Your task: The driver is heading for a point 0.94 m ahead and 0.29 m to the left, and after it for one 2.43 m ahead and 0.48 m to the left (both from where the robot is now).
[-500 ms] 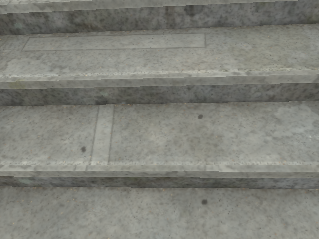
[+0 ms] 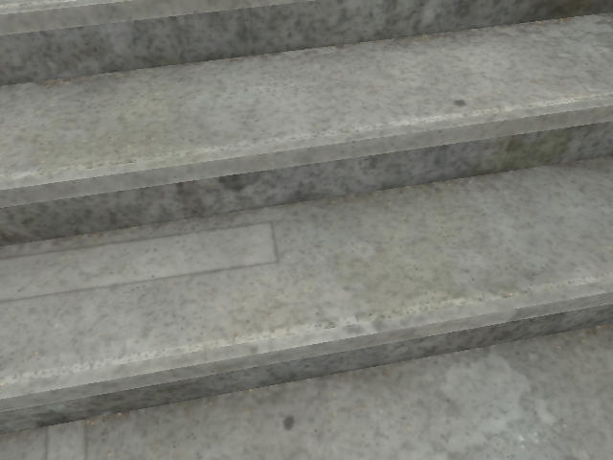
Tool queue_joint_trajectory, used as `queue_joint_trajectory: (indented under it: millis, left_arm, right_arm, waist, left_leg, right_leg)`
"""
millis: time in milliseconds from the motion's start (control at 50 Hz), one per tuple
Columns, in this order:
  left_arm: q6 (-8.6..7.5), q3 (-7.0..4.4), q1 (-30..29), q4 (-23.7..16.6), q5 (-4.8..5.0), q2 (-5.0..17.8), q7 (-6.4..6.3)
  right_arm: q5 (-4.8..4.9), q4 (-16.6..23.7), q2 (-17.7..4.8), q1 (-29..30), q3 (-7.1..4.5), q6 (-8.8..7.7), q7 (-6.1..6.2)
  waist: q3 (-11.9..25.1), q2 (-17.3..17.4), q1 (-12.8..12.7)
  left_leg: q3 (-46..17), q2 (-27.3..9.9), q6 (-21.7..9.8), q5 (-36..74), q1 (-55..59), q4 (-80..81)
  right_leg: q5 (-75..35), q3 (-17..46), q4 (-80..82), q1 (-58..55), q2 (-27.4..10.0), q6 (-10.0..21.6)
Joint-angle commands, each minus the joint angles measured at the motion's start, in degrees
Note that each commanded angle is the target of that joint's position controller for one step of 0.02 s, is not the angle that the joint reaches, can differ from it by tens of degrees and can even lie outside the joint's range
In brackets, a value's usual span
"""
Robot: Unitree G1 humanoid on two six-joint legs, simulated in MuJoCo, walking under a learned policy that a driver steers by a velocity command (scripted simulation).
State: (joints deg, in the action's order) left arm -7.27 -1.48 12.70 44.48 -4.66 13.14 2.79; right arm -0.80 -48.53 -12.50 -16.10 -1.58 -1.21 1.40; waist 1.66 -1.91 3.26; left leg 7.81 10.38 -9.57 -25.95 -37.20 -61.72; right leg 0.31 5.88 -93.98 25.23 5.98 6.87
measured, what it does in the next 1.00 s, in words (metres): climbs, turning left: right foot 0.16 m higher, then left foot 0.16 m higher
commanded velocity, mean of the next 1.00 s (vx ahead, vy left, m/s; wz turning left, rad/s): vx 0.97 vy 0.00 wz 0.74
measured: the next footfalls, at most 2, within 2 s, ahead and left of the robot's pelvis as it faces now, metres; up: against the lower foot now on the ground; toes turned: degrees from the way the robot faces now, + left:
right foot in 0.30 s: +0.45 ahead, -0.10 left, +0.16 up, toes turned +10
left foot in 0.70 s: +0.69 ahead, +0.22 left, +0.32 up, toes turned +35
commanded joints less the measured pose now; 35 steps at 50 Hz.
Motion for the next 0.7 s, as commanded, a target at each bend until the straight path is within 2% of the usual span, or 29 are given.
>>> queue_joint_trajectory:
  millis: [20,40,80,100,140,160,180,200,220,240,260,280,300,320,340,360,380,400,440,460,500,540,580,600,620,640,660,680,700]
  left_arm:
    - [-0.16,3.25,-7.0,-12.9,-1.63,-5.9,-0.36]
    - [1.08,4.62,-8.1,-14.6,-1.47,-8.9,-1.41]
    - [2.08,5.06,-9.8,-15.3,-0.18,-7.6,-2.88]
    - [1.91,5.87,-17.6,-19.1,-0.12,-8.7,-3.40]
    - [1.66,6.73,-26.6,-24.4,-0.11,-10.1,-4.09]
    - [1.97,7.65,-28.1,-25.6,-0.74,-11.2,-3.91]
    - [1.94,7.61,-30.8,-27.6,-0.06,-10.5,-3.39]
    - [2.15,8.08,-33.3,-29.3,0.57,-10.1,-2.90]
    - [1.48,8.09,-29.4,-28.4,2.17,-10.8,-3.20]
    - [1.58,6.97,-20.2,-24.9,4.54,-9.7,-4.18]
    - [2.78,3.57,-8.1,-23.3,4.72,-3.4,-4.98]
    - [3.09,0.49,2.9,-19.5,5.07,2.7,-4.77]
    - [2.34,-1.97,9.8,-15.1,3.94,7.5,-4.61]
    - [2.20,-3.39,9.6,-11.4,2.73,11.0,-5.34]
    - [2.14,-3.94,1.4,-12.6,2.04,9.0,-5.10]
    - [1.51,-2.86,-2.3,-10.2,3.01,2.6,-4.45]
    - [0.49,-1.26,-1.1,-4.7,3.44,-3.4,-3.82]
    - [-0.36,-0.81,1.0,-0.1,3.06,-5.7,-3.70]
    - [-1.23,-0.55,6.6,8.0,1.79,-7.4,-2.81]
    - [-1.98,-0.10,6.7,9.1,1.74,-8.1,-2.55]
    - [-2.55,0.01,2.0,10.1,1.49,-5.9,-2.13]
    - [-3.26,-0.32,7.9,13.8,1.15,-2.2,-1.95]
    - [-2.67,-0.39,10.8,15.2,3.04,0.3,-1.99]
    - [-1.92,-1.20,7.5,12.7,4.28,5.6,-2.92]
    - [-1.74,-1.58,10.0,9.7,6.29,7.1,-4.45]
    - [-2.37,-3.12,12.8,7.7,6.73,15.9,-5.27]
    - [-2.09,-5.45,8.5,4.6,5.84,22.6,-4.97]
    - [-2.19,-6.80,2.7,0.5,6.41,23.9,-3.37]
    - [-2.24,-6.50,2.8,-2.1,5.68,17.0,-1.24]
  right_arm:
    - [-0.45,-4.8,1.3,-5.7,-0.45,-2.77,-0.56]
    - [-0.46,-6.6,0.8,-6.8,-0.52,-3.80,-1.16]
    - [0.46,-6.3,-1.3,-5.0,-0.45,-4.69,-2.11]
    - [-0.07,-6.2,-1.4,-6.3,0.16,-5.68,-2.62]
    - [-1.11,-8.0,-2.5,-14.2,-0.02,-6.64,-2.50]
    - [-0.11,-9.0,-3.3,-15.5,-0.36,-6.32,-2.34]
    - [-0.20,-8.9,-4.2,-18.5,-0.82,-6.10,-1.57]
    - [0.49,-7.8,-4.1,-20.1,-1.29,-5.21,-0.45]
    - [2.06,-4.1,-2.3,-13.4,-1.12,-4.54,0.67]
    - [3.55,-3.4,-4.6,-15.2,-1.76,-5.18,1.16]
    - [1.63,-0.1,-12.6,-9.9,-4.52,-6.62,0.57]
    - [1.66,2.9,-17.7,-4.1,-6.82,-8.19,-0.40]
    - [1.61,4.8,-14.6,1.5,-7.19,-9.95,-2.32]
    - [2.00,8.9,-2.6,4.7,-5.23,-10.61,-4.17]
    - [0.08,12.1,-1.3,2.0,-4.62,-10.53,-3.96]
    - [-1.58,14.0,1.2,4.9,-3.87,-9.00,-3.31]
    - [-2.82,15.5,4.2,7.8,-2.36,-7.44,-3.11]
    - [-3.16,16.6,6.1,10.0,-1.27,-5.90,-2.91]
    - [-1.15,18.1,10.4,9.9,1.12,-2.70,-2.78]
    - [-0.04,18.9,10.2,11.7,1.61,-1.86,-2.71]
    - [0.62,22.7,7.7,20.4,1.85,-0.49,-1.70]
    - [-0.60,25.6,7.4,27.3,1.83,0.94,0.15]
    - [-0.35,28.3,5.9,31.4,2.47,0.75,0.48]
    - [-0.16,27.1,3.5,24.5,2.94,1.36,-1.17]
    - [-0.03,23.4,-1.3,23.1,1.40,1.71,-2.69]
    - [0.18,22.6,-3.7,16.8,0.10,2.53,-2.71]
    - [1.01,20.1,-5.8,0.3,-1.45,2.88,-2.14]
    - [0.32,18.6,-9.9,-9.4,-3.01,2.58,-2.17]
    - [1.65,19.0,-13.9,-2.7,-5.51,1.43,-2.53]
  waist:
    - [-2.5,-2.2,-4.6]
    - [-4.4,-2.9,-5.9]
    - [-7.9,-4.6,-6.8]
    - [-11.3,-5.0,-5.7]
    - [-10.3,1.0,-1.7]
    - [-8.0,0.3,-2.0]
    - [-7.6,2.1,0.3]
    - [-4.6,-0.5,2.0]
    - [0.1,-0.7,-2.4]
    - [12.2,3.1,-5.6]
    - [19.5,11.3,-13.1]
    - [26.5,11.2,-19.6]
    - [28.8,3.8,-21.9]
    - [25.4,-15.9,-17.1]
    - [22.0,-13.9,-10.4]
    - [14.9,-6.4,-7.4]
    - [6.0,2.6,-5.0]
    - [0.9,6.3,-3.9]
    - [-4.2,2.7,-0.6]
    - [-7.8,2.2,0.2]
    - [-12.9,2.6,2.6]
    - [-11.5,-1.6,0.8]
    - [-12.4,2.7,3.1]
    - [-5.2,2.6,6.4]
    - [1.6,6.2,3.3]
    - [10.0,0.7,6.3]
    - [19.9,-6.3,13.8]
    - [26.1,-9.1,16.5]
    - [23.7,-2.4,12.0]
  left_leg:
    - [-49.1,-12.6,-8.7,-4.6,13.5,43.3]
    - [-42.6,-12.1,-7.3,1.6,12.2,41.8]
    - [-31.2,-9.5,-5.4,8.8,10.1,42.4]
    - [-30.2,-8.9,-3.2,16.7,5.3,45.5]
    - [-33.6,-11.1,-5.7,22.3,11.1,48.9]
    - [-30.9,-9.5,-5.1,16.8,10.8,50.2]
    - [-33.0,-10.4,-6.5,22.9,13.1,53.2]
    - [-32.9,-12.2,-7.1,35.3,12.8,59.5]
    - [-25.3,-9.6,-5.0,67.0,2.3,59.2]
    - [-24.2,-9.9,-4.2,96.9,0.2,49.3]
    - [-28.4,-13.7,-4.0,112.5,12.3,35.3]
    - [-31.0,-15.5,-3.7,115.7,23.4,20.3]
    - [-28.3,-10.6,-2.4,100.3,20.5,3.5]
    - [-21.8,-0.4,1.7,26.8,-0.7,-22.8]
    - [-19.8,-3.5,2.0,22.7,-10.7,-42.0]
    - [-16.5,-7.0,1.4,25.6,-15.8,-51.1]
    - [-15.4,-9.0,-0.3,25.0,-21.7,-55.6]
    - [-15.4,-9.7,-1.6,20.8,-25.4,-58.9]
    - [-17.0,-10.4,-2.7,12.4,-34.9,-69.7]
    - [-17.8,-11.4,-2.1,8.9,-37.3,-65.7]
    - [-14.2,-11.7,-1.0,5.2,-34.2,-52.9]
    - [-8.4,-9.4,-1.7,-0.1,-40.2,-61.7]
    - [-3.9,-10.4,-2.4,-4.1,-35.0,-42.5]
    - [2.3,-11.4,-2.4,3.8,-12.7,-25.2]
    - [9.5,-5.1,-0.9,7.6,5.0,-17.4]
    - [10.3,-1.7,0.2,5.0,14.7,-16.8]
    - [6.0,-1.1,0.5,2.2,23.2,-14.0]
    - [-0.7,-0.5,-0.7,-1.1,30.6,-3.8]
    - [-12.9,-0.1,-4.3,1.8,34.4,15.6]
  right_leg:
    - [8.1,0.7,-33.3,31.7,-2.1,0.2]
    - [10.6,1.1,-38.1,37.0,-3.9,0.9]
    - [16.4,-2.2,-28.7,41.3,-6.9,0.0]
    - [20.7,-7.0,-25.4,42.1,-7.0,-1.1]
    - [28.3,-9.9,-30.8,50.4,-7.8,-2.0]
    - [28.3,-8.7,-20.9,46.8,-9.3,-0.9]
    - [28.5,-10.6,-14.4,45.6,-8.9,-1.3]
    - [26.5,-13.5,0.9,33.2,-8.5,-2.5]
    - [23.4,-18.2,19.8,4.5,-5.2,-2.4]
    - [18.1,-18.7,16.2,-17.0,-0.5,-3.1]
    - [25.2,-10.1,22.1,-18.2,-3.4,-1.4]
    - [28.6,-6.8,33.8,-19.6,-3.3,-0.2]
    - [31.8,-1.8,43.7,-27.8,-6.4,1.0]
    - [34.3,28.5,59.9,-34.5,-22.6,8.1]
    - [34.0,46.5,71.7,-28.0,-29.8,10.3]
    - [44.1,43.8,71.4,-23.9,-29.0,9.5]
    - [44.4,33.6,70.7,-17.8,-27.7,7.3]
    - [36.6,23.7,70.3,-13.7,-26.2,4.3]
    - [23.6,9.1,73.6,-13.0,-24.5,0.0]
    - [18.5,2.4,77.0,-11.0,-24.7,-1.5]
    - [8.8,-11.2,85.0,-2.3,-22.3,-5.4]
    - [-11.9,-16.3,87.5,-9.8,-21.8,-4.1]
    - [-17.5,-23.0,91.1,-10.2,-17.2,-5.2]
    - [-24.4,-27.9,94.2,-3.7,-15.2,-3.6]
    - [-49.9,-26.2,89.9,-2.3,-14.2,-1.0]
    - [-80.3,-23.9,78.7,-9.4,-17.8,-0.3]
    - [-93.3,-21.9,63.3,-17.6,-20.5,0.5]
    - [-92.6,-17.9,45.0,-20.7,-22.4,1.0]
    - [-42.8,-15.0,21.0,-12.0,-14.6,-2.2]
Keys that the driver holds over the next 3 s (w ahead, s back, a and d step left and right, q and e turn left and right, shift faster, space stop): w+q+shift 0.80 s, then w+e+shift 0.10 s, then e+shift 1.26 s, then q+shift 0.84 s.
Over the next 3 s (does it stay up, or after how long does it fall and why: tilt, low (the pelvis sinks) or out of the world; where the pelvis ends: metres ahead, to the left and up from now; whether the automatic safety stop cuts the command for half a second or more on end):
stays up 1.20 0.43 0.73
